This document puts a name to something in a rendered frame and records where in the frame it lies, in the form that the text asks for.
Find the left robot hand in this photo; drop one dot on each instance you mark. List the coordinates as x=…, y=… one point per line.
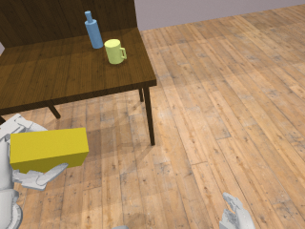
x=32, y=179

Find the right robot hand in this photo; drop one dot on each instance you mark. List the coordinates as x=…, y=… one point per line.
x=240, y=219

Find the table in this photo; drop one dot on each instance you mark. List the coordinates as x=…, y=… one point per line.
x=49, y=59

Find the left robot forearm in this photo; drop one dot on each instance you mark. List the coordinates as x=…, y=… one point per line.
x=11, y=214

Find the sponge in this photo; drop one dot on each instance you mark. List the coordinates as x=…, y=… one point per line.
x=43, y=150

